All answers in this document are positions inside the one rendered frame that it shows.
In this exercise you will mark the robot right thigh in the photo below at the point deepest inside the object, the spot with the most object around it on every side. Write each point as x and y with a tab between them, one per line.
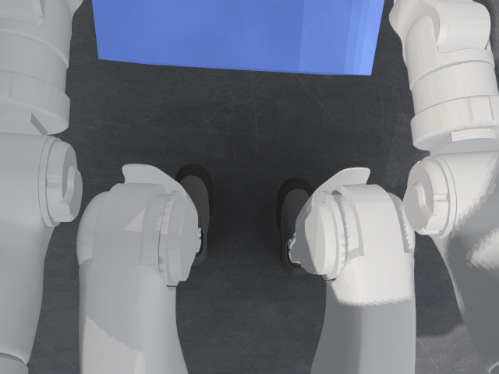
353	235

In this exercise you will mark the robot right forearm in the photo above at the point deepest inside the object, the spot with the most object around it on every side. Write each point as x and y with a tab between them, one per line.
446	49

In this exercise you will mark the robot thigh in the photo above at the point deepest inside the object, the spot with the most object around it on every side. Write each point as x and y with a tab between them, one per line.
144	241
353	235

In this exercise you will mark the robot right upper arm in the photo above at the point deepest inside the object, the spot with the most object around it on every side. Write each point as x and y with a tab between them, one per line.
454	198

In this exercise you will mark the robot left thigh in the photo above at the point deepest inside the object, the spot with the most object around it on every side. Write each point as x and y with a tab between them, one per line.
144	241

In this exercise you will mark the robot left forearm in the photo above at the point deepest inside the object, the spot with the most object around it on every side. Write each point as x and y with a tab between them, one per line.
35	40

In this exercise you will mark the robot left upper arm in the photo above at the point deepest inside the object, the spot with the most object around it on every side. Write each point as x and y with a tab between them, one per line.
40	187

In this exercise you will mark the carton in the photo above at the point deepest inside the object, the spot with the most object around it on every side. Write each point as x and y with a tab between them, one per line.
324	37

